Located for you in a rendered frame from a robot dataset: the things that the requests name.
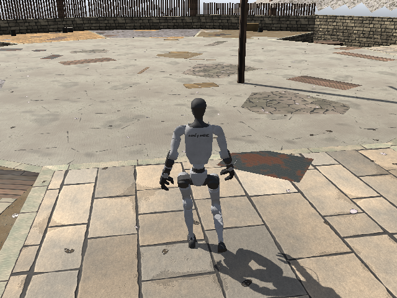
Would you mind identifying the right robot forearm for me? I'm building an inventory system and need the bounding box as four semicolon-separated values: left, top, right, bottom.
223;149;234;171

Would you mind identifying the right robot upper arm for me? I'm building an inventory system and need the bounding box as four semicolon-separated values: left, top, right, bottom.
212;125;229;159

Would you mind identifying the robot right hand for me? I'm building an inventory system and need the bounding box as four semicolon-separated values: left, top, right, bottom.
220;169;234;181

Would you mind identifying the left robot upper arm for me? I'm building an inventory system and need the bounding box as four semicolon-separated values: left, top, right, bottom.
168;125;186;160

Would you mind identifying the left robot foot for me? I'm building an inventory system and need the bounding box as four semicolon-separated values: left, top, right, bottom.
187;234;196;248

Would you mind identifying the left robot shin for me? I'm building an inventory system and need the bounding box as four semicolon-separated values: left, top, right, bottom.
182;199;194;240

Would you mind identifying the robot left hand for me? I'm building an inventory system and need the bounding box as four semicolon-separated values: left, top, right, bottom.
159;176;174;191

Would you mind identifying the left robot forearm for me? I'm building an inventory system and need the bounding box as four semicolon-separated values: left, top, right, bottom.
161;150;174;178

